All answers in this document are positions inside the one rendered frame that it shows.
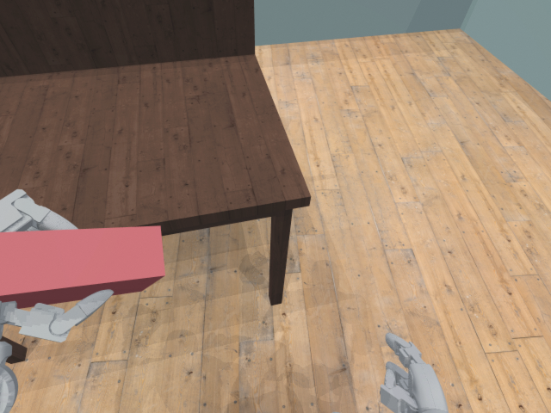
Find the table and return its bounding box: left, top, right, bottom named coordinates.
left=0, top=0, right=311, bottom=364

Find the left robot hand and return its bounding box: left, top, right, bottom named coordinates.
left=0, top=189, right=114, bottom=342

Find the sponge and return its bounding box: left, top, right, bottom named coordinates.
left=0, top=225, right=165, bottom=309

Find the right robot hand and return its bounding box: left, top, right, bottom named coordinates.
left=381, top=333, right=449, bottom=413

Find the robot left forearm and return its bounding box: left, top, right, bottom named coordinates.
left=0, top=342, right=18, bottom=413

